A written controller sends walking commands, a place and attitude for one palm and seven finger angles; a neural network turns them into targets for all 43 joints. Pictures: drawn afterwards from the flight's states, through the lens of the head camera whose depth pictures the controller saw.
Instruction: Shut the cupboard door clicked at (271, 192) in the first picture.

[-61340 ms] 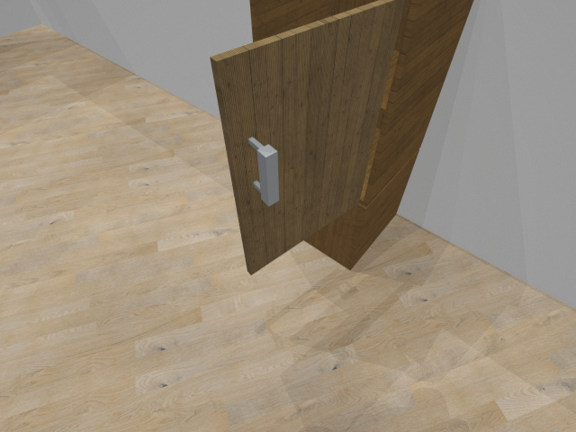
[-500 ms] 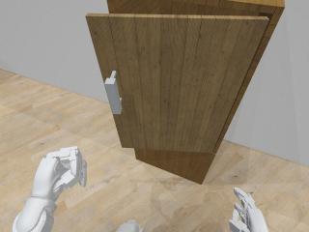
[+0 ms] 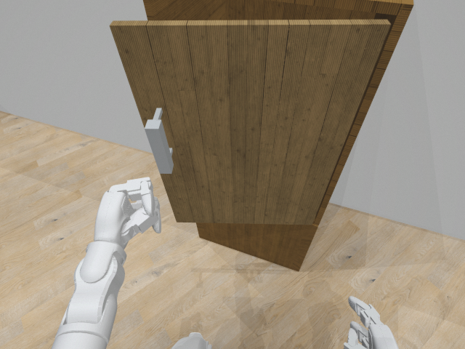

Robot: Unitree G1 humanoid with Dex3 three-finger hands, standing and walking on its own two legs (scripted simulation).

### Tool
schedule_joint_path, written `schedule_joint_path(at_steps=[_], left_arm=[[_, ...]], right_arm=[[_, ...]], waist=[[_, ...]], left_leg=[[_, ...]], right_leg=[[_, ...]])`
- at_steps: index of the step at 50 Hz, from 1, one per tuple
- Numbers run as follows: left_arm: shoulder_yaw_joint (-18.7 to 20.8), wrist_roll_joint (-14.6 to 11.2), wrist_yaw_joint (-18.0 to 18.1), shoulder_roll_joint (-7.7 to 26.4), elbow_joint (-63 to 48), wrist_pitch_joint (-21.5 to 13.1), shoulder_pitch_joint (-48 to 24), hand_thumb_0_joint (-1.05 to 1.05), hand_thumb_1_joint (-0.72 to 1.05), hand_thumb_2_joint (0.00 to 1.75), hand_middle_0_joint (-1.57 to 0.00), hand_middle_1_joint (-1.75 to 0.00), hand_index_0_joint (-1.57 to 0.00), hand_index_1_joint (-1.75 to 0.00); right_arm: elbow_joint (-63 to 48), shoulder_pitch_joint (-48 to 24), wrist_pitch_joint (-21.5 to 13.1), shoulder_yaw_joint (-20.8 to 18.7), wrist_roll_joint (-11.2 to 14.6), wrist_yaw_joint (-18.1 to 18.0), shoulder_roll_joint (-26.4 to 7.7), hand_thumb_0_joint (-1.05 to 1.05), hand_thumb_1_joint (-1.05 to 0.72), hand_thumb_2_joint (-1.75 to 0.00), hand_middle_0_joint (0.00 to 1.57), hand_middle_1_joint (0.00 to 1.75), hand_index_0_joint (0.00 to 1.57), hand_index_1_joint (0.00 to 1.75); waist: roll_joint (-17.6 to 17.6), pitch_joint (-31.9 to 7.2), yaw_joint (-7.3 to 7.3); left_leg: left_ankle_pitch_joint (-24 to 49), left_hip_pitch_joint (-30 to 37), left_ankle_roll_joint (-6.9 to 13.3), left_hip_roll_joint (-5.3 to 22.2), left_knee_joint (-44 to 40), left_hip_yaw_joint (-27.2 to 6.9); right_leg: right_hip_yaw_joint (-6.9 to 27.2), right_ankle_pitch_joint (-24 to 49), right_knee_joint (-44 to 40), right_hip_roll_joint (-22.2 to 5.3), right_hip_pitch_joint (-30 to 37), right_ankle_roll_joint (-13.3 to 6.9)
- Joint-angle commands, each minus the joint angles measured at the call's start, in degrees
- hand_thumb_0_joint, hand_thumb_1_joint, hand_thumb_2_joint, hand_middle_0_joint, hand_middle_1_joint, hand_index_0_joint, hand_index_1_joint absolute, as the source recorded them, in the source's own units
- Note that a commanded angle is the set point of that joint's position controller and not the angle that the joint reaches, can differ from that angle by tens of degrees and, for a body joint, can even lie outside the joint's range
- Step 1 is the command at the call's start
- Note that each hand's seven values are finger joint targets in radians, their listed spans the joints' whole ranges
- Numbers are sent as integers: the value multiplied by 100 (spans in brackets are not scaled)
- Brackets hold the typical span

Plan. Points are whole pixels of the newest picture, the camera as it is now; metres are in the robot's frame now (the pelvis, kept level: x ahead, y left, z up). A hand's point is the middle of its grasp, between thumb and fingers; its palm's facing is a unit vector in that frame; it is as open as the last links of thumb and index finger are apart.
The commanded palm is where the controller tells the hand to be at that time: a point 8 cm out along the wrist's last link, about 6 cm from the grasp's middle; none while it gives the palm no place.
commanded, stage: bring the fist close to the handle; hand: left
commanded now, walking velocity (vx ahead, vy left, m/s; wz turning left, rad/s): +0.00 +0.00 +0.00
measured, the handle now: (162, 141) +0.49 +0.17 +0.08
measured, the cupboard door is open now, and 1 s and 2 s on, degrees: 19 19 4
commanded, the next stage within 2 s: push the door shut along its arc in 0.82 s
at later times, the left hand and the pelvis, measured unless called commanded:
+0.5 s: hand (173, 173) +0.40 +0.13 +0.08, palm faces +0.00 -1.00 -0.02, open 3.1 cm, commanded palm +0.37 +0.18 +0.08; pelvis +0.00 -0.01 +0.00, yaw -1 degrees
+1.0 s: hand (174, 176) +0.39 +0.13 +0.08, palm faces -0.01 -1.00 -0.01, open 3.1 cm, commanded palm +0.38 +0.18 +0.08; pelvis +0.00 +0.00 +0.00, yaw -1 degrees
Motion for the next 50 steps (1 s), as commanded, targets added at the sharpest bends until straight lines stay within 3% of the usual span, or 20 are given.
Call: schedule_joint_path(at_steps=[1, 3, 4, 8, 13, 16, 21, 22, 23, 27, 28, 34, 37, 38, 39, 43, 46, 48, 49, 50], left_arm=[[247, -15, 67, 621, -960, -455, -1804, 0, 90, 90, -130, -150, -130, -150], [346, 48, 116, 773, -668, -470, -2214, 0, 90, 90, -130, -150, -130, -150], [250, 29, 126, 648, -582, -476, -2414, 0, 90, 90, -130, -150, -130, -150], [553, 25, 161, 886, -101, -539, -2629, 0, 90, 90, -130, -150, -130, -150], [649, 46, 122, 993, 461, -629, -3108, 0, 90, 90, -130, -150, -130, -150], [588, 45, 101, 954, 806, -697, -3717, 0, 90, 90, -130, -150, -130, -150], [531, 101, 108, 909, 1329, -843, -4554, 0, 90, 90, -130, -150, -130, -150], [540, 97, 108, 860, 1415, -860, -4493, 0, 90, 90, -130, -150, -130, -150], [755, 104, 125, 1067, 1536, -870, -4319, 0, 90, 90, -130, -150, -130, -150], [751, 98, 106, 1008, 1494, -894, -4101, 0, 90, 90, -130, -150, -130, -150], [932, 120, 122, 1200, 1499, -906, -3995, 0, 90, 90, -130, -150, -130, -150], [814, 108, 173, 1039, 1171, -995, -4021, 0, 90, 90, -130, -150, -130, -150], [778, 114, 152, 1059, 1214, -1029, -4217, 0, 90, 90, -130, -150, -130, -150], [786, 135, 152, 1098, 1144, -1050, -4211, 0, 90, 90, -130, -150, -130, -150], [624, 111, 134, 904, 1097, -1052, -4231, 0, 90, 90, -130, -150, -130, -150], [569, 108, 121, 848, 1119, -1055, -4158, 0, 90, 90, -130, -150, -130, -150], [425, 115, 154, 669, 1247, -967, -4124, 0, 90, 90, -130, -150, -130, -150], [538, 180, 160, 910, 1396, -936, -4319, 0, 90, 90, -130, -150, -130, -150], [537, 200, 159, 953, 1552, -931, -4645, 0, 90, 90, -130, -150, -130, -150], [561, 215, 145, 1039, 1574, -959, -4962, 0, 90, 90, -130, -150, -130, -150]], right_arm=[[-769, -310, -220, -284, -1, -61, -647, 0, -90, -90, 20, 30, 20, 30], [-667, -252, -178, -292, -6, -72, -684, 0, -90, -90, 20, 30, 20, 30], [-648, -260, -157, -287, -2, -64, -662, 0, -90, -90, 20, 30, 20, 30], [-576, -171, -77, -321, -13, -51, -706, 0, -90, -90, 20, 30, 20, 30], [-493, -67, 44, -338, -7, -13, -722, 0, -90, -90, 20, 30, 20, 30], [-412, -4, 92, -355, -1, -14, -724, 0, -90, -90, 20, 30, 20, 30], [-270, 168, 142, -393, -15, 0, -740, 0, -90, -90, 20, 30, 20, 30], [-275, 189, 145, -415, -19, 15, -739, 0, -90, -90, 20, 30, 20, 30], [-279, 253, 157, -435, -26, 25, -781, 0, -90, -90, 20, 30, 20, 30], [-387, 283, 259, -439, -23, 80, -756, 0, -90, -90, 20, 30, 20, 30], [-387, 329, 276, -454, -37, 80, -785, 0, -90, -90, 20, 30, 20, 30], [-443, 311, 346, -456, -21, 96, -742, 0, -90, -90, 20, 30, 20, 30], [-389, 310, 359, -459, -8, 69, -745, 0, -90, -90, 20, 30, 20, 30], [-390, 318, 348, -468, -16, 58, -765, 0, -90, -90, 20, 30, 20, 30], [-397, 275, 333, -454, -4, 65, -731, 0, -90, -90, 20, 30, 20, 30], [-389, 280, 303, -460, -4, 60, -755, 0, -90, -90, 20, 30, 20, 30], [-395, 225, 305, -442, 13, 92, -733, 0, -90, -90, 20, 30, 20, 30], [-354, 278, 325, -438, 2, 66, -793, 0, -90, -90, 20, 30, 20, 30], [-315, 251, 343, -425, 5, 52, -788, 0, -90, -90, 20, 30, 20, 30], [-292, 247, 348, -413, 3, 43, -787, 0, -90, -90, 20, 30, 20, 30]], waist=[[-240, -1384, -78], [-334, -1347, -137], [-259, -1344, -160], [-440, -1565, -84], [-403, -1544, -112], [-445, -1488, -239], [-317, -1754, -343], [-306, -1852, -299], [-339, -1933, -208], [-339, -2042, -152], [-411, -2080, -102], [-315, -1970, -155], [-457, -1822, -248], [-284, -1865, -228], [-174, -1924, -246], [-243, -1954, -231], [-244, -1709, -278], [-439, -1648, -319], [-514, -1537, -413], [-425, -1532, -424]], left_leg=[[720, 1595, 185, -197, -641, -59], [669, 1549, 194, -181, -606, -79], [697, 1553, 195, -200, -604, -67], [814, 1515, 198, -205, -587, -28], [865, 1398, 207, -220, -538, 12], [726, 1314, 206, -215, -494, 11], [750, 1379, 208, -205, -384, -40], [772, 1411, 209, -210, -370, -33], [868, 1403, 212, -212, -371, -40], [1070, 1376, 222, -225, -394, 44], [1149, 1363, 227, -224, -380, 28], [1083, 1410, 235, -219, -439, 73], [918, 1362, 238, -199, -447, 61], [939, 1433, 240, -205, -433, 59], [904, 1507, 231, -207, -448, 53], [923, 1585, 219, -191, -463, -2], [775, 1562, 207, -182, -496, -12], [701, 1448, 229, -183, -485, -34], [548, 1374, 232, -179, -499, -44], [511, 1358, 232, -184, -481, -49]], right_leg=[[-11, 1663, -926, 163, -332, -37], [7, 1589, -933, 174, -427, -31], [18, 1667, -940, 156, -409, -33], [65, 1830, -943, 167, -260, -24], [121, 2013, -940, 162, -260, -12], [154, 1910, -964, 148, -401, 11], [129, 1886, -851, 171, -603, -10], [134, 1907, -840, 178, -608, -11], [122, 1979, -812, 199, -508, -28], [131, 2327, -776, 195, -327, -11], [111, 2387, -736, 210, -262, -22], [115, 2381, -790, 226, -292, -5], [131, 2207, -847, 235, -388, 11], [130, 2178, -830, 243, -416, -5], [119, 2135, -842, 232, -451, -7], [60, 2059, -812, 262, -480, -37], [36, 1891, -872, 258, -659, -30], [49, 1832, -880, 258, -641, -25], [71, 1698, -917, 236, -741, 0], [98, 1663, -906, 229, -772, -6]])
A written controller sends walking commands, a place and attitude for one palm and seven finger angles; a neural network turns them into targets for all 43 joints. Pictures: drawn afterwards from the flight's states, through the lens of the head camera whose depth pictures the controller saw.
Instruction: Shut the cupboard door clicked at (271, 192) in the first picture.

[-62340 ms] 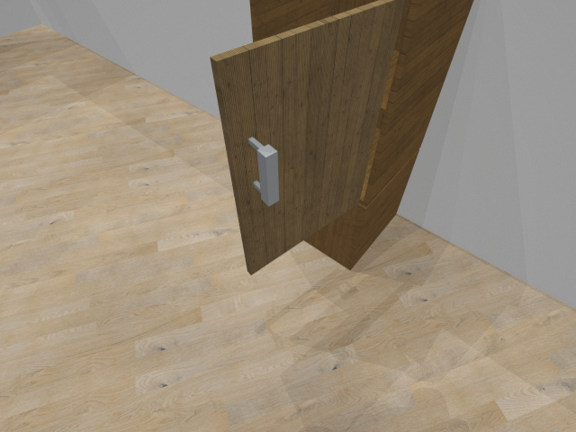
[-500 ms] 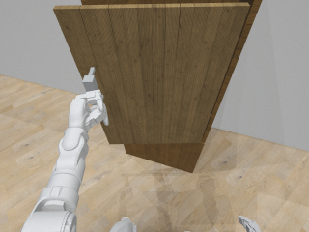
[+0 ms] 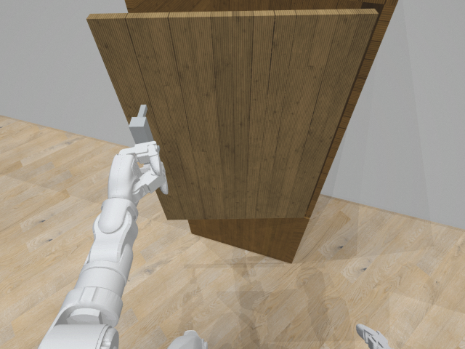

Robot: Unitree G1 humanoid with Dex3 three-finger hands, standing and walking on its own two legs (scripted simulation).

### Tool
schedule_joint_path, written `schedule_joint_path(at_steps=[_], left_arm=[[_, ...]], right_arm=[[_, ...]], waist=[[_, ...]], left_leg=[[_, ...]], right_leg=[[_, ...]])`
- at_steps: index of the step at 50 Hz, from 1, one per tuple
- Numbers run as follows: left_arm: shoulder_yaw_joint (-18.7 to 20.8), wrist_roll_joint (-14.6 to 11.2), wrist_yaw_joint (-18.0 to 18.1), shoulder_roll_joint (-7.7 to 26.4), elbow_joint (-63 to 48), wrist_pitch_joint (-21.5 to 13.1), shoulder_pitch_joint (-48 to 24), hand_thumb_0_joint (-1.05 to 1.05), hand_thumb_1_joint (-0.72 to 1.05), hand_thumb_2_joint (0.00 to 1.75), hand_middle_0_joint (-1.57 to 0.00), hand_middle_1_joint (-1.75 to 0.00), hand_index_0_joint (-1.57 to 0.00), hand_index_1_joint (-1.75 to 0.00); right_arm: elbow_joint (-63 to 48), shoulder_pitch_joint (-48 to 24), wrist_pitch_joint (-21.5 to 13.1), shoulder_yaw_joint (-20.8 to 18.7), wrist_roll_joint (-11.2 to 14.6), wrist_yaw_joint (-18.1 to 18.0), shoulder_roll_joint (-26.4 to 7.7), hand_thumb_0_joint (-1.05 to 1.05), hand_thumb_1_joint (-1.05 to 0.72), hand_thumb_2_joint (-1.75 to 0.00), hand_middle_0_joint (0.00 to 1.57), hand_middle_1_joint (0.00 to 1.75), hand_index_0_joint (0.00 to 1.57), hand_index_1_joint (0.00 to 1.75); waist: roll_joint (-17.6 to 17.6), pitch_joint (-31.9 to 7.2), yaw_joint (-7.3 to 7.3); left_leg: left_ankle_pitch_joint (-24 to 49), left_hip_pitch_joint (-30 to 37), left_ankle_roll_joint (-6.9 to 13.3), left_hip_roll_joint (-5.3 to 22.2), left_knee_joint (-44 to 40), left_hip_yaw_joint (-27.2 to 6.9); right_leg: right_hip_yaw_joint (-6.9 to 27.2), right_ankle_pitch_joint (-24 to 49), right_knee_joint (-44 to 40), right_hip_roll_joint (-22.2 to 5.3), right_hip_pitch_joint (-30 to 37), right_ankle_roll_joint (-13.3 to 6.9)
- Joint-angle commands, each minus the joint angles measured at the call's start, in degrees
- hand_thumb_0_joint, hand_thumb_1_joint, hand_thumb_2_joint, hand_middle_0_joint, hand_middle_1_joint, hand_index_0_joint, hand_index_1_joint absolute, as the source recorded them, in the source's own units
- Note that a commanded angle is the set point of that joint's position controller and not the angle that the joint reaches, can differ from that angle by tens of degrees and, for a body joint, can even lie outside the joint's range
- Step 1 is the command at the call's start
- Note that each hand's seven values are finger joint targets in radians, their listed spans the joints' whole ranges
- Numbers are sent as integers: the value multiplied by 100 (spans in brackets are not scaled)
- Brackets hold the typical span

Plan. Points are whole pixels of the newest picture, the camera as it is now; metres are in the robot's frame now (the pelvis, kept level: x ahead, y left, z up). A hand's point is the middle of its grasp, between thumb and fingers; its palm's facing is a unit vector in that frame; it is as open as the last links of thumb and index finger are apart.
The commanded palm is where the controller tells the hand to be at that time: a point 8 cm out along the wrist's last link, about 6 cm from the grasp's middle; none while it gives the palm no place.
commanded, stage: push the door shut along its arc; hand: left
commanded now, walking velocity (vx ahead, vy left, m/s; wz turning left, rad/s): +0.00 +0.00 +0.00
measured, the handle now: (148, 138) +0.49 +0.18 +0.08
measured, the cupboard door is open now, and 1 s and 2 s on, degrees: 19 4 0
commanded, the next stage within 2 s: pull the fist back off the door in 1.72 s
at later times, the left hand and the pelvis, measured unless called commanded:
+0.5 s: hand (165, 150) +0.45 +0.14 +0.09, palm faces -0.12 -0.99 -0.03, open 3.1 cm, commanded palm +0.44 +0.18 +0.08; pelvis -0.01 +0.00 -0.01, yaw +0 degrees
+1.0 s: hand (178, 128) +0.50 +0.12 +0.09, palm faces -0.24 -0.97 +0.00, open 3.1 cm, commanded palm +0.51 +0.16 +0.08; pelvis -0.01 +0.01 -0.03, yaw -1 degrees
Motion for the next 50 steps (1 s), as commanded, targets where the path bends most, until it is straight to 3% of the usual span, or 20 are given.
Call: schedule_joint_path(at_steps=[1, 3, 6, 8, 10, 12, 13, 15, 18, 20, 22, 27, 30, 33, 39, 42, 44, 46, 49, 50], left_arm=[[300, 34, -19, 1137, -904, -375, -2955, 0, 90, 90, -130, -150, -130, -150], [402, 45, -82, 1311, -917, -466, -3236, 0, 90, 90, -130, -150, -130, -150], [342, -21, -232, 1199, -492, -513, -3368, 0, 90, 90, -130, -150, -130, -150], [397, -27, -352, 1259, -49, -461, -3286, 0, 90, 90, -130, -150, -130, -150], [374, -34, -454, 1312, 135, -448, -3667, 0, 90, 90, -130, -150, -130, -150], [323, -50, -540, 1246, 190, -494, -3884, 0, 90, 90, -130, -150, -130, -150], [425, -30, -579, 1405, 285, -510, -3947, 0, 90, 90, -130, -150, -130, -150], [238, -34, -658, 1274, 419, -542, -4394, 0, 90, 90, -130, -150, -130, -150], [243, -46, -768, 1319, 590, -566, -4600, 0, 90, 90, -130, -150, -130, -150], [494, -56, -822, 1645, 846, -550, -4761, 0, 90, 90, -130, -150, -130, -150], [370, -64, -908, 1556, 920, -533, -4978, 0, 90, 90, -130, -150, -130, -150], [441, 0, -1029, 1819, 1432, -445, -5612, 0, 90, 90, -130, -150, -130, -150], [566, 52, -1107, 2022, 1490, -451, -5849, 0, 90, 90, -130, -150, -130, -150], [736, 92, -1182, 2301, 1691, -382, -6053, 0, 90, 90, -130, -150, -130, -150], [817, 146, -1308, 2406, 1646, -299, -6198, 0, 90, 90, -130, -150, -130, -150], [923, 174, -1368, 2591, 1727, -206, -6280, 0, 90, 90, -130, -150, -130, -150], [784, 192, -1401, 2449, 1690, -219, -6470, 0, 90, 90, -130, -150, -130, -150], [720, 206, -1419, 2418, 1862, -155, -6605, 0, 90, 90, -130, -150, -130, -150], [856, 255, -1438, 2717, 2098, -107, -7008, 0, 90, 90, -130, -150, -130, -150], [694, 271, -1467, 2549, 2141, -83, -7097, 0, 90, 90, -130, -150, -130, -150]], right_arm=[[-568, 64, -185, -234, -17, -114, -746, 0, -90, -90, 20, 30, 20, 30], [-557, 101, -196, -235, -32, -134, -770, 0, -90, -90, 20, 30, 20, 30], [-511, 138, -214, -230, -28, -107, -748, 0, -90, -90, 20, 30, 20, 30], [-498, 246, -185, -231, -32, -92, -796, 0, -90, -90, 20, 30, 20, 30], [-492, 261, -146, -229, -8, -91, -804, 0, -90, -90, 20, 30, 20, 30], [-485, 307, -143, -257, -13, -74, -811, 0, -90, -90, 20, 30, 20, 30], [-477, 378, -141, -262, -22, -83, -847, 0, -90, -90, 20, 30, 20, 30], [-411, 414, -129, -257, -13, -82, -840, 0, -90, -90, 20, 30, 20, 30], [-373, 530, -141, -282, -31, -87, -892, 0, -90, -90, 20, 30, 20, 30], [-288, 605, -120, -298, -27, -102, -937, 0, -90, -90, 20, 30, 20, 30], [-279, 618, -123, -286, -21, -100, -927, 0, -90, -90, 20, 30, 20, 30], [-142, 799, -157, -282, -38, -113, -1014, 0, -90, -90, 20, 30, 20, 30], [-98, 918, -199, -310, -64, -100, -1052, 0, -90, -90, 20, 30, 20, 30], [-67, 1034, -211, -293, -81, -96, -1097, 0, -90, -90, 20, 30, 20, 30], [-104, 1200, -194, -310, -102, -20, -1105, 0, -90, -90, 20, 30, 20, 30], [-100, 1288, -149, -316, -88, -5, -1125, 0, -90, -90, 20, 30, 20, 30], [-96, 1298, -149, -306, -98, 4, -1108, 0, -90, -90, 20, 30, 20, 30], [-65, 1327, -136, -300, -95, 10, -1122, 0, -90, -90, 20, 30, 20, 30], [-25, 1388, -148, -270, -101, -17, -1177, 0, -90, -90, 20, 30, 20, 30], [-22, 1385, -163, -260, -103, -11, -1156, 0, -90, -90, 20, 30, 20, 30]], waist=[[-407, -1511, -279], [-16, -1835, -219], [-86, -1972, -252], [-207, -1894, -246], [-350, -1728, -351], [-185, -1890, -362], [-176, -1923, -359], [-178, -1860, -504], [-65, -2066, -541], [-251, -2109, -556], [-98, -2104, -612], [-91, -2005, -817], [75, -2414, -835], [215, -2414, -868], [383, -2862, -872], [234, -2755, -935], [384, -2796, -990], [333, -2547, -1104], [289, -2483, -1210], [378, -2496, -1255]], left_leg=[[435, 1708, 239, -252, -497, -115], [574, 1883, 219, -266, -418, -138], [730, 1932, 201, -252, -349, -170], [784, 1808, 210, -260, -331, -187], [654, 1631, 227, -242, -310, -170], [662, 1713, 226, -252, -261, -174], [706, 1705, 232, -249, -230, -203], [585, 1686, 232, -221, -210, -257], [636, 1729, 254, -232, -114, -288], [551, 1581, 252, -206, -81, -310], [492, 1499, 267, -221, -38, -294], [163, 1230, 282, -174, 75, -387], [348, 1343, 283, -151, 196, -442], [316, 1182, 297, -146, 296, -448], [812, 1398, 279, -108, 434, -496], [831, 1229, 299, -98, 482, -458], [872, 1358, 289, -96, 497, -504], [727, 1233, 299, -83, 531, -498], [601, 1034, 320, -69, 609, -521], [560, 1028, 323, -79, 642, -528]], right_leg=[[25, 1536, -954, 160, -409, 8], [29, 1592, -848, 166, -421, -43], [10, 1762, -774, 171, -472, -49], [-15, 1826, -741, 191, -484, -59], [11, 1753, -773, 173, -589, -30], [19, 1726, -740, 179, -668, -40], [7, 1720, -693, 196, -692, -61], [-7, 1543, -688, 186, -923, -51], [-1, 1525, -623, 207, -1043, -65], [19, 1436, -618, 201, -1045, -57], [45, 1374, -607, 200, -1137, -56], [44, 924, -550, 213, -1558, -58], [32, 990, -416, 221, -1662, -77], [29, 915, -335, 242, -1783, -97], [-28, 1238, -189, 277, -1836, -112], [-7, 1333, -204, 300, -1804, -97], [-39, 1290, -173, 309, -1957, -105], [-42, 1170, -216, 319, -2133, -97], [-31, 1031, -157, 322, -2270, -94], [-28, 980, -147, 322, -2368, -97]])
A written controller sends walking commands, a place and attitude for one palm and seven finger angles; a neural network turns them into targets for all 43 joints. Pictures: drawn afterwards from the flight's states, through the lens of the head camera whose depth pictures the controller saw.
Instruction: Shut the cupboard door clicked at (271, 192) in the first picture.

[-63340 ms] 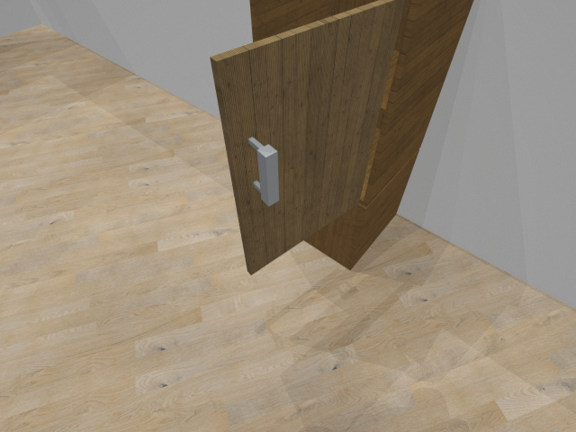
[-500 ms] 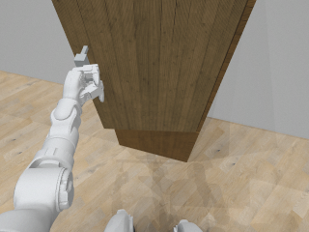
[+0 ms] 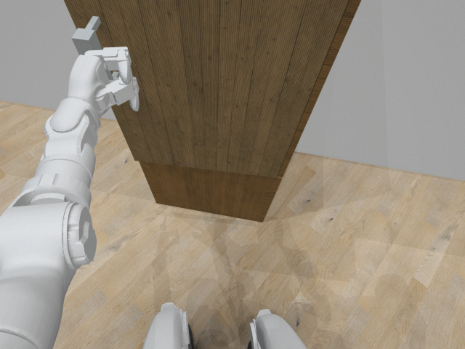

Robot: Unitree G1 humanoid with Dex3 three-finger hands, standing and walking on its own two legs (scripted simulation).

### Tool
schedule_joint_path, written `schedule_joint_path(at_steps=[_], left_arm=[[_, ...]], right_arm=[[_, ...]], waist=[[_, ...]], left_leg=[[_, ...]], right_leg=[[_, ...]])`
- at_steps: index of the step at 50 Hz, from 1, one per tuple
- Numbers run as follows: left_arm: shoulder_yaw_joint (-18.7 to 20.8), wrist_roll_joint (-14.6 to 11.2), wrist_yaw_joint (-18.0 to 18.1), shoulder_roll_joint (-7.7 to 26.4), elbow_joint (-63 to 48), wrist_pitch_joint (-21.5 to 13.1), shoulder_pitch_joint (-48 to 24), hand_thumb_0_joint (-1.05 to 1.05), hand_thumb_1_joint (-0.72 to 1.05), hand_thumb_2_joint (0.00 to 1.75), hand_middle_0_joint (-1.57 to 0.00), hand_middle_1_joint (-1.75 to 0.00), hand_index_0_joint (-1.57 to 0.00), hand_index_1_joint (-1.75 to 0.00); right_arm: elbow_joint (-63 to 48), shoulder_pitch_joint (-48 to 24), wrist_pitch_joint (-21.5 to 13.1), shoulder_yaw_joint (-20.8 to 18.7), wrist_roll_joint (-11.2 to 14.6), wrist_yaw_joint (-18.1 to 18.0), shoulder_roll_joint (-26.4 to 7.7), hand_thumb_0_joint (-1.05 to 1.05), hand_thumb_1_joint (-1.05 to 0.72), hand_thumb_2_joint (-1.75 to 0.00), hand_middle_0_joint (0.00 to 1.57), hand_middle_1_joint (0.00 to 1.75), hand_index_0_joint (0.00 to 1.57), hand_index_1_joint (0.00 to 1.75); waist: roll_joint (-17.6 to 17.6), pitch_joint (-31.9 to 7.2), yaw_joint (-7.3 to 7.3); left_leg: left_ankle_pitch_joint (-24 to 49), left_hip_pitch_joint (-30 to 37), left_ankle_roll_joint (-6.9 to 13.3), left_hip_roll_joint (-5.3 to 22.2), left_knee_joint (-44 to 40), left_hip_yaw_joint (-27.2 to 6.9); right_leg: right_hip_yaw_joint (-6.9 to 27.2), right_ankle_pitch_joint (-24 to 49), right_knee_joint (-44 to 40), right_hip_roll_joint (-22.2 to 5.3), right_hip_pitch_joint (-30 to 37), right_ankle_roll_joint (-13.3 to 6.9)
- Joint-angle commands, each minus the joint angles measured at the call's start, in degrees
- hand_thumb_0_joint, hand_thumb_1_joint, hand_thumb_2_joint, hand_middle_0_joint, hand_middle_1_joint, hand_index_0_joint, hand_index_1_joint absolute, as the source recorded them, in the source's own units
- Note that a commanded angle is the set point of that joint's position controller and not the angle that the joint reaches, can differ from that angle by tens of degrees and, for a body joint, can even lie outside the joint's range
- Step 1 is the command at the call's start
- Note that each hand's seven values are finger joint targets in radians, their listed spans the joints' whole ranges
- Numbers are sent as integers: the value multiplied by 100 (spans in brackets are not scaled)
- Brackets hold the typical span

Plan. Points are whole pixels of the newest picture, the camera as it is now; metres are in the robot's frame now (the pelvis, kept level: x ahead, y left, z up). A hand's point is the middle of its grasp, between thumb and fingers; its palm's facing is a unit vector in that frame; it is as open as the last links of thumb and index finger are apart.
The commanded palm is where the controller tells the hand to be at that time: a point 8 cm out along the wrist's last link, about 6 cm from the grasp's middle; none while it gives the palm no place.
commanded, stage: push the door shut along its arc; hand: left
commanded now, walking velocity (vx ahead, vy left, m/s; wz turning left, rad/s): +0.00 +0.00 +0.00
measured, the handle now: (102, 60) +0.60 +0.18 +0.11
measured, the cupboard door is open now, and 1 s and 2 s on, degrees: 4 0 0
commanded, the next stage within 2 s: pull the fist back off the door in 0.72 s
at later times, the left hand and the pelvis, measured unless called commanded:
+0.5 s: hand (162, 60) +0.57 +0.07 +0.13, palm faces -0.33 -0.94 +0.00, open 3.1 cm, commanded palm +0.59 +0.11 +0.12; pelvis +0.00 +0.00 -0.02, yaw -2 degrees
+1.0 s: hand (161, 57) +0.59 +0.08 +0.13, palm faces +0.04 -1.00 +0.07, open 2.8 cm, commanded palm +0.59 +0.08 +0.12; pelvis -0.02 +0.00 -0.04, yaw +0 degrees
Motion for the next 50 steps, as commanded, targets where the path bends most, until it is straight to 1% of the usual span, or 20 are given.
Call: schedule_joint_path(at_steps=[1, 4, 8, 10, 11, 12, 13, 15, 18, 22, 24, 25, 28, 39, 41, 42, 45, 47, 48, 50], left_arm=[[49, -20, -69, 1163, -1153, -288, -3607, 0, 90, 90, -130, -150, -130, -150], [155, -3, -129, 1255, -1253, -295, -3664, 0, 90, 90, -130, -150, -130, -150], [52, 43, -185, 1119, -1177, -197, -3679, 0, 90, 90, -130, -150, -130, -150], [-48, 102, -150, 1044, -952, -79, -3903, 0, 90, 90, -130, -150, -130, -150], [51, 110, -125, 1196, -1002, -60, -4127, 0, 90, 90, -130, -150, -130, -150], [157, 152, -101, 1370, -894, -19, -4061, 0, 90, 90, -130, -150, -130, -150], [211, 164, -90, 1445, -1015, -48, -4168, 0, 90, 90, -130, -150, -130, -150], [113, 234, -100, 1333, -966, -54, -4210, 0, 90, 90, -130, -150, -130, -150], [104, 260, -105, 1307, -751, 11, -4315, 0, 90, 90, -130, -150, -130, -150], [272, 419, -98, 1711, -501, 133, -4577, 0, 90, 90, -130, -150, -130, -150], [327, 465, -151, 1826, -575, 86, -4648, 0, 90, 90, -130, -150, -130, -150], [174, 479, -164, 1638, -559, 117, -4787, 0, 90, 90, -130, -150, -130, -150], [135, 465, -226, 1573, -522, 182, -5067, 0, 90, 90, -130, -150, -130, -150], [-447, 461, -324, 931, -442, 426, -5922, 0, 90, 90, -130, -150, -130, -150], [-543, 449, -323, 827, -461, 467, -6019, 0, 90, 90, -130, -150, -130, -150], [536, 58, 851, 968, -525, 609, -6006, 0, 90, 90, -130, -150, -130, -150], [416, 467, 2424, 382, -553, 676, -5899, 0, 90, 90, -130, -150, -130, -150], [446, 849, 3325, 270, -757, 533, -6066, 0, 90, 90, -130, -150, -130, -150], [355, 1135, 3607, 250, -639, 446, -6071, 0, 90, 90, -130, -150, -130, -150], [4, 1607, 3806, 197, -511, 296, -6158, 0, 90, 90, -130, -150, -130, -150]], right_arm=[[-285, 821, -162, -354, -22, -108, -1037, 0, -90, -90, 20, 30, 20, 30], [-312, 900, -195, -370, -65, -85, -1055, 0, -90, -90, 20, 30, 20, 30], [-315, 993, -171, -378, -88, -58, -1040, 0, -90, -90, 20, 30, 20, 30], [-289, 975, -146, -351, -80, -56, -1036, 0, -90, -90, 20, 30, 20, 30], [-270, 1023, -158, -354, -87, -64, -1063, 0, -90, -90, 20, 30, 20, 30], [-282, 1054, -139, -343, -97, -65, -1076, 0, -90, -90, 20, 30, 20, 30], [-293, 1110, -143, -341, -130, -70, -1083, 0, -90, -90, 20, 30, 20, 30], [-275, 1098, -145, -351, -145, -48, -1050, 0, -90, -90, 20, 30, 20, 30], [-279, 1173, -143, -328, -160, -45, -1047, 0, -90, -90, 20, 30, 20, 30], [-263, 1270, -118, -308, -174, -55, -1092, 0, -90, -90, 20, 30, 20, 30], [-281, 1303, -134, -309, -192, -59, -1086, 0, -90, -90, 20, 30, 20, 30], [-239, 1315, -119, -311, -211, -57, -1065, 0, -90, -90, 20, 30, 20, 30], [-175, 1419, -145, -315, -224, -73, -1074, 0, -90, -90, 20, 30, 20, 30], [157, 1378, -386, -278, -245, -190, -1102, 0, -90, -90, 20, 30, 20, 30], [175, 1323, -448, -261, -248, -197, -1103, 0, -90, -90, 20, 30, 20, 30], [-2, 1582, -475, -182, -332, -152, -948, 0, -90, -90, 20, 30, 20, 30], [15, 1648, -433, -289, -534, 99, -939, 0, -90, -90, 20, 30, 20, 30], [2, 1654, -378, -328, -681, 263, -906, 0, -90, -90, 20, 30, 20, 30], [34, 1643, -350, -344, -739, 335, -917, 0, -90, -90, 20, 30, 20, 30], [74, 1673, -276, -372, -804, 466, -949, 0, -90, -90, 20, 30, 20, 30]], waist=[[408, -2476, -440], [628, -2973, -376], [573, -3046, -425], [533, -2757, -543], [444, -2771, -596], [388, -2788, -552], [547, -2950, -528], [749, -3032, -538], [569, -2918, -642], [449, -2877, -732], [675, -3151, -686], [740, -3052, -777], [579, -3044, -904], [1050, -2951, -1242], [1207, -2935, -1248], [1206, -2875, -969], [985, -2932, -1105], [1130, -2993, -1068], [1110, -2923, -1143], [1180, -2794, -1275]], left_leg=[[837, 2971, 213, -179, -391, -399], [1243, 3315, 184, -167, -305, -474], [1505, 3343, 200, -178, -241, -497], [1262, 3123, 208, -165, -186, -477], [1224, 3026, 227, -154, -149, -464], [1238, 2942, 225, -161, -151, -471], [1388, 3051, 225, -177, -146, -485], [1497, 3191, 192, -161, -81, -502], [1484, 3001, 234, -170, -45, -485], [1357, 2625, 258, -156, 104, -428], [1543, 2728, 247, -161, 175, -418], [1524, 2741, 254, -153, 193, -431], [1493, 2671, 299, -151, 267, -445], [1009, 2878, 298, -86, 437, -546], [829, 2873, 287, -96, 427, -552], [483, 2470, 215, -12, 234, -687], [-27, 2438, 148, -2, 63, -899], [-226, 2422, 105, -46, 19, -918], [-307, 2430, 97, -54, 3, -964], [-553, 2431, 88, -66, -56, -951]], right_leg=[[40, 1144, -989, 185, -664, -182], [-14, 1329, -837, 199, -725, -221], [-53, 1497, -783, 240, -740, -231], [-48, 1351, -817, 231, -942, -201], [-33, 1354, -806, 233, -924, -185], [-38, 1356, -797, 246, -819, -203], [-48, 1407, -740, 252, -825, -223], [-51, 1430, -711, 247, -967, -231], [-71, 1448, -694, 280, -974, -218], [-44, 1442, -647, 289, -984, -198], [-37, 1535, -556, 289, -1014, -210], [-53, 1514, -577, 298, -1123, -210], [-75, 1493, -563, 326, -1208, -197], [-218, 979, -451, 324, -2103, -219], [-243, 864, -429, 328, -2200, -239], [-183, 751, -468, 255, -2015, -201], [-263, 585, -337, 217, -2213, -98], [-281, 512, -291, 192, -2267, -89], [-295, 454, -284, 186, -2396, -91], [-279, 315, -351, 161, -2472, -105]])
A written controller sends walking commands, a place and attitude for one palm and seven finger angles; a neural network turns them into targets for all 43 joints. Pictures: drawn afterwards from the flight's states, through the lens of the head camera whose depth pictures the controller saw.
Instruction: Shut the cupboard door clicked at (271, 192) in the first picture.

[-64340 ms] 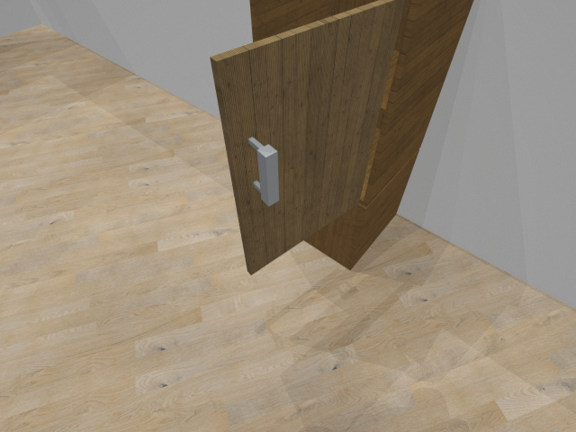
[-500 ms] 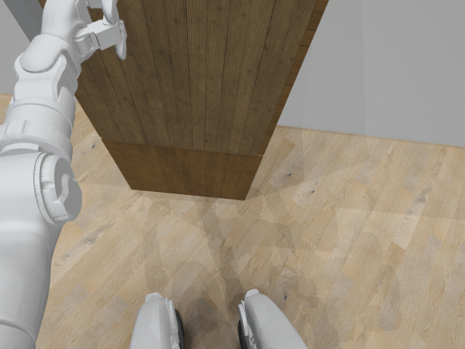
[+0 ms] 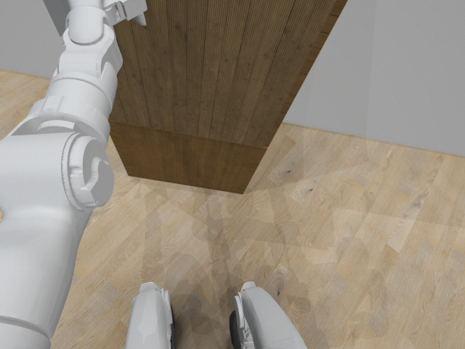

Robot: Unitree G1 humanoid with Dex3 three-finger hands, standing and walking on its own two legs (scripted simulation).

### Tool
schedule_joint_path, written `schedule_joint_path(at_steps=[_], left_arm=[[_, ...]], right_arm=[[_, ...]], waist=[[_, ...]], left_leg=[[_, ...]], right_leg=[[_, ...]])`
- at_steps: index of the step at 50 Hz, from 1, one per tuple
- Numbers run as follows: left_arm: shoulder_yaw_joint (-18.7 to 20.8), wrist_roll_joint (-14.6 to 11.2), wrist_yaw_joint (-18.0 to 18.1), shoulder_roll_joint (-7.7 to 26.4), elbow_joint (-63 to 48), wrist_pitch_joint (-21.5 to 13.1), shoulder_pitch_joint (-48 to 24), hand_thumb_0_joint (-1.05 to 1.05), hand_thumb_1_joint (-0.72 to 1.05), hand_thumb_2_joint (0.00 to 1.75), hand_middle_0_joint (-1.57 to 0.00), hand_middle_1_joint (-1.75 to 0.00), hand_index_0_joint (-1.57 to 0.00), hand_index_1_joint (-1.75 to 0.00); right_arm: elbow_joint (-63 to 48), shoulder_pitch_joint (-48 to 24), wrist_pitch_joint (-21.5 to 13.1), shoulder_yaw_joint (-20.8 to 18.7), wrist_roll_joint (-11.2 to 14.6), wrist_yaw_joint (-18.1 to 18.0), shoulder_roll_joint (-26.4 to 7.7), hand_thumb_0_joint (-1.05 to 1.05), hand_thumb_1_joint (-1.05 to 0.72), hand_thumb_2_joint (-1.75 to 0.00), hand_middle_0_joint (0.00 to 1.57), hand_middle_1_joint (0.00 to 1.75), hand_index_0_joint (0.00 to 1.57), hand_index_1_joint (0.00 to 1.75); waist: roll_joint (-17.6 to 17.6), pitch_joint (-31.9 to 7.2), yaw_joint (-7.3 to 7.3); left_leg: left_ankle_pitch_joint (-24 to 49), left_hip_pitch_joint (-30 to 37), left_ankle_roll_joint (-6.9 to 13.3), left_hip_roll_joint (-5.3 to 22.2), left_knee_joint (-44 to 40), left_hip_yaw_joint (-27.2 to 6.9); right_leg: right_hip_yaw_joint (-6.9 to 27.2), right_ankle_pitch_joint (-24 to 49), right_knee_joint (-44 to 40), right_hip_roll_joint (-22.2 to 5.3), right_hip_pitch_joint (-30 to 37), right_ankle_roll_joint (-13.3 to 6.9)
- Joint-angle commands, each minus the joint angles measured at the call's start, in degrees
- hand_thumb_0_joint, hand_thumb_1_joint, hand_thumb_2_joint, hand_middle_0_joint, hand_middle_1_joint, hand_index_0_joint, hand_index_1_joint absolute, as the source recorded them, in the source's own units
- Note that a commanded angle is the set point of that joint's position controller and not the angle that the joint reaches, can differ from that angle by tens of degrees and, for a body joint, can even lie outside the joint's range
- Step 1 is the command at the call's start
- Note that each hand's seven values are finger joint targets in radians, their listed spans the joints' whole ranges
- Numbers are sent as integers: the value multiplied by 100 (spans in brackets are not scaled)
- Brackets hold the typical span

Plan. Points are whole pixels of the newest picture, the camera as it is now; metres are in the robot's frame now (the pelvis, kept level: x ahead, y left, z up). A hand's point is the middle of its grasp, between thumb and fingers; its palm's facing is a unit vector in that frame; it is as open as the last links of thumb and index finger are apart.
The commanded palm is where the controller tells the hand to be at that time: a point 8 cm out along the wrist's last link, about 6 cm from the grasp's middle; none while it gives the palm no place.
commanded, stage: pull the fist back off the door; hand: left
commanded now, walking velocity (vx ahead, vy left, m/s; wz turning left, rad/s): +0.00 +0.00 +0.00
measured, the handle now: out of the picture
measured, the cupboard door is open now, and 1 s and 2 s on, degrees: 0 0 0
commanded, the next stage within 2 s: draw the hand back to the body in 0.70 s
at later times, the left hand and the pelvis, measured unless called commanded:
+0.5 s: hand (164, 14) +0.58 +0.04 +0.15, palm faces +0.07 -1.00 -0.02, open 3.1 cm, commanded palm +0.54 +0.08 +0.15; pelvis +0.02 -0.01 +0.03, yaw +0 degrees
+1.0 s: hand (149, 38) +0.51 +0.06 +0.17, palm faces +0.08 -1.00 -0.03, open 3.1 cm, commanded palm +0.46 +0.12 +0.18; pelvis +0.06 -0.04 +0.07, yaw +1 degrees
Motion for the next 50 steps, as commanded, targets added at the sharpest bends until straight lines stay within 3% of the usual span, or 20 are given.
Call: schedule_joint_path(at_steps=[1, 2, 4, 8, 10, 15, 16, 20, 21, 23, 27, 29, 32, 34, 36, 41, 43, 44, 48, 50], left_arm=[[-341, 812, 1122, 576, -1233, -575, -3836, 0, 90, 90, -130, -150, -130, -150], [-446, 926, 1072, 620, -1161, -624, -3832, 0, 90, 90, -130, -150, -130, -150], [-555, 858, 883, 532, -1038, -638, -3849, 0, 90, 90, -130, -150, -130, -150], [-477, 373, 545, 408, -1025, -628, -3450, 0, 90, 90, -130, -150, -130, -150], [-382, 197, 466, 411, -1002, -633, -3094, 0, 90, 90, -130, -150, -130, -150], [-236, 133, 523, 419, -1140, -860, -2400, 0, 90, 90, -130, -150, -130, -150], [-286, 115, 539, 315, -1182, -894, -2245, 0, 90, 90, -130, -150, -130, -150], [-54, 32, 501, 461, -1735, -1116, -1634, 0, 90, 90, -130, -150, -130, -150], [-92, -18, 469, 332, -1860, -1156, -1332, 0, 90, 90, -130, -150, -130, -150], [-209, -91, 417, 109, -2253, -1277, -1097, 0, 90, 90, -130, -150, -130, -150], [-112, -195, 398, 99, -2915, -1475, -454, 0, 90, 90, -130, -150, -130, -150], [-376, -233, 370, -281, -3312, -1566, -105, 0, 90, 90, -130, -150, -130, -150], [-596, -307, 326, -564, -3538, -1562, 410, 0, 90, 90, -130, -150, -130, -150], [-718, -344, 301, -708, -3612, -1540, 415, 0, 90, 90, -130, -150, -130, -150], [-812, -372, 272, -809, -3399, -1481, 521, 0, 90, 90, -130, -150, -130, -150], [-802, -443, 176, -883, -3386, -1556, 972, 0, 90, 90, -130, -150, -130, -150], [-512, -482, 107, -542, -3704, -1562, 1587, 0, 90, 90, -130, -150, -130, -150], [-522, -507, 50, -551, -3951, -1541, 1936, 0, 90, 90, -130, -150, -130, -150], [-543, -740, -208, -490, -4848, -1256, 3096, 0, 90, 90, -130, -150, -130, -150], [-649, -880, -344, -537, -5348, -1115, 3250, 0, 90, 90, -130, -150, -130, -150]], right_arm=[[-20, 1438, 94, -437, -179, 185, -1091, 0, -90, -90, 20, 30, 20, 30], [-29, 1416, 133, -452, -165, 204, -1113, 0, -90, -90, 20, 30, 20, 30], [-72, 1354, 198, -462, -115, 196, -1128, 0, -90, -90, 20, 30, 20, 30], [-201, 1286, 213, -431, -44, 142, -1130, 0, -90, -90, 20, 30, 20, 30], [-243, 1265, 217, -413, -4, 119, -1123, 0, -90, -90, 20, 30, 20, 30], [-303, 1326, 242, -415, 9, 137, -1076, 0, -90, -90, 20, 30, 20, 30], [-315, 1311, 254, -426, 18, 154, -1063, 0, -90, -90, 20, 30, 20, 30], [-377, 1357, 353, -498, 44, 157, -1028, 0, -90, -90, 20, 30, 20, 30], [-422, 1344, 387, -510, 64, 163, -989, 0, -90, -90, 20, 30, 20, 30], [-468, 1301, 432, -536, 87, 157, -946, 0, -90, -90, 20, 30, 20, 30], [-495, 1173, 522, -610, 168, 115, -858, 0, -90, -90, 20, 30, 20, 30], [-537, 1057, 526, -623, 208, 96, -789, 0, -90, -90, 20, 30, 20, 30], [-532, 915, 555, -651, 258, 76, -744, 0, -90, -90, 20, 30, 20, 30], [-486, 836, 559, -667, 296, 42, -718, 0, -90, -90, 20, 30, 20, 30], [-442, 759, 583, -657, 312, 23, -706, 0, -90, -90, 20, 30, 20, 30], [-525, 504, 598, -639, 333, 5, -644, 0, -90, -90, 20, 30, 20, 30], [-688, 436, 629, -638, 348, 3, -686, 0, -90, -90, 20, 30, 20, 30], [-803, 300, 647, -620, 390, 1, -654, 0, -90, -90, 20, 30, 20, 30], [-1159, -8, 735, -571, 528, -73, -639, 0, -90, -90, 20, 30, 20, 30], [-1234, -222, 747, -539, 618, -132, -616, 0, -90, -90, 20, 30, 20, 30]], waist=[[1183, -2665, -805], [1212, -2653, -829], [1212, -2660, -844], [1110, -2777, -637], [811, -2715, -555], [447, -2544, -366], [427, -2503, -338], [342, -2881, -48], [289, -2947, 59], [317, -3024, 129], [-14, -3062, 319], [118, -3057, 380], [-194, -2814, 397], [-86, -2672, 385], [-351, -2401, 342], [-354, -2428, 529], [-357, -2702, 816], [-310, -2797, 920], [-761, -2600, 1136], [-908, -2262, 1118]], left_leg=[[-584, 4069, 80, -62, -951, -609], [-677, 4100, 76, -57, -993, -615], [-756, 4180, 73, -82, -1064, -635], [-709, 4303, 64, -120, -1214, -624], [-679, 4156, 78, -132, -1250, -532], [-484, 4022, 103, -152, -1358, -369], [-388, 3972, 113, -182, -1365, -284], [468, 4253, 114, -203, -1388, -91], [714, 4332, 111, -221, -1422, -34], [1117, 4588, 106, -230, -1453, 30], [1556, 4645, 120, -283, -1535, 240], [1895, 4960, 107, -306, -1553, 287], [2026, 4967, 126, -337, -1617, 359], [2225, 5145, 120, -348, -1612, 391], [2142, 5053, 135, -360, -1643, 403], [2326, 5044, 132, -431, -1646, 479], [2505, 5169, 136, -465, -1739, 527], [2563, 5260, 133, -480, -1819, 569], [2491, 5285, 185, -519, -2155, 706], [2225, 5352, 196, -507, -2355, 726]], right_leg=[[-18, 378, -1182, 132, -915, -150], [2, 325, -1213, 125, -908, -172], [7, 286, -1265, 136, -837, -188], [4, 374, -1341, 150, -502, -214], [11, 390, -1427, 156, -304, -188], [24, 466, -1570, 163, 88, -155], [36, 520, -1628, 173, 208, -153], [82, 1058, -1736, 188, 881, -160], [84, 1241, -1785, 213, 1126, -167], [86, 1581, -1828, 229, 1337, -163], [174, 2366, -1946, 222, 2126, -109], [166, 2767, -1955, 223, 2213, -115], [208, 3220, -2051, 209, 2523, -77], [232, 3511, -2076, 185, 2496, -65], [250, 3568, -2135, 165, 2518, -43], [343, 4114, -2082, 79, 2827, -21], [380, 4402, -2073, 69, 3264, -45], [383, 4552, -2112, 51, 3458, -45], [424, 5161, -2379, 22, 4290, 19], [415, 5118, -2577, -5, 4407, 73]])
